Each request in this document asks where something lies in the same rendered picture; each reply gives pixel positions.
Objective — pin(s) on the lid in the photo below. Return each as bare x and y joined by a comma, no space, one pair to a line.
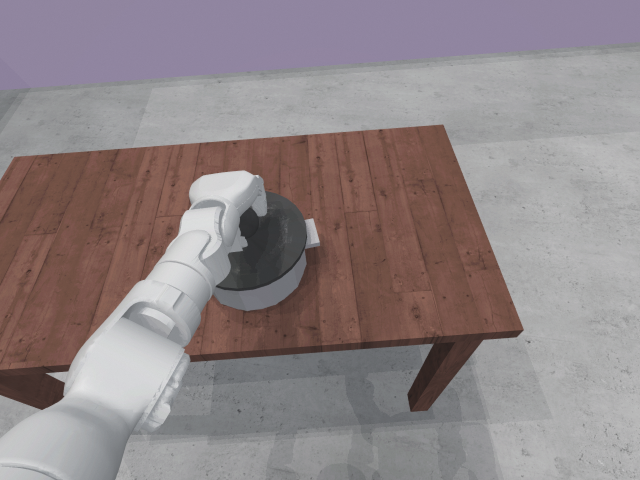
272,251

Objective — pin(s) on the pot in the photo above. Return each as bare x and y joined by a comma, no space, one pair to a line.
275,292

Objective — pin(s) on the robot left hand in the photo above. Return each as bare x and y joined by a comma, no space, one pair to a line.
241,188

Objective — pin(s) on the knob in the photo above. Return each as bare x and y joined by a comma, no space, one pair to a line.
249,223

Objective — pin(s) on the table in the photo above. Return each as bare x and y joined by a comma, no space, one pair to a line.
403,259

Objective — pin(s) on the left robot upper arm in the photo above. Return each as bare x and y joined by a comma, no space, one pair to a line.
130,381

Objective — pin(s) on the left robot forearm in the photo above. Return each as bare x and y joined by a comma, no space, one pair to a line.
170,300

